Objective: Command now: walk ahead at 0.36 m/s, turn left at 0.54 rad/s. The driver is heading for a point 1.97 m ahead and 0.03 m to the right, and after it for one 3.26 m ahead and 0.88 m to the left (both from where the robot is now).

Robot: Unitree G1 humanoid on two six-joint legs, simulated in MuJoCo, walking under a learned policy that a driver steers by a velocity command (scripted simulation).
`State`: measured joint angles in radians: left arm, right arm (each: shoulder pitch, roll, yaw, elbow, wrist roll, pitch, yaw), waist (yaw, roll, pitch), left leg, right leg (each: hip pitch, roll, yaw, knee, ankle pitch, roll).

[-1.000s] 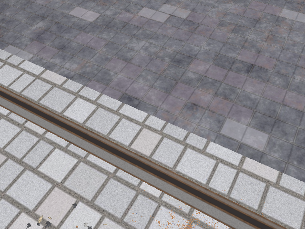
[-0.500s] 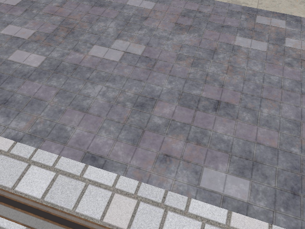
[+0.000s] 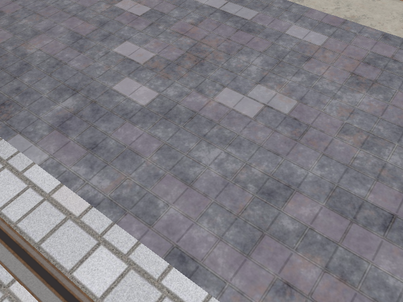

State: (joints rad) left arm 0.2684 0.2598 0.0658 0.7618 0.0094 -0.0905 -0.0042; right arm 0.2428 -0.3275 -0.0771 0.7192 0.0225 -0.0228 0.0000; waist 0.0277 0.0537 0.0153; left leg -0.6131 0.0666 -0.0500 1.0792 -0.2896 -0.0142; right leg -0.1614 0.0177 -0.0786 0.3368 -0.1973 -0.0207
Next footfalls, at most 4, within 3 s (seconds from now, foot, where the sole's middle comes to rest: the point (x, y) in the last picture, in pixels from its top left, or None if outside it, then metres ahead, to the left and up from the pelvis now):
0.22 left None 0.26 0.14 -0.78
0.64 right None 0.22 -0.09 -0.78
1.02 left None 0.24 0.15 -0.78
1.38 right None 0.18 -0.11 -0.78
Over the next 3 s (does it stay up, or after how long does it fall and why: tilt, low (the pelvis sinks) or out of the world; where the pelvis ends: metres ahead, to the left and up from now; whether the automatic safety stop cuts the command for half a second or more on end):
stays up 0.22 -0.02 0.00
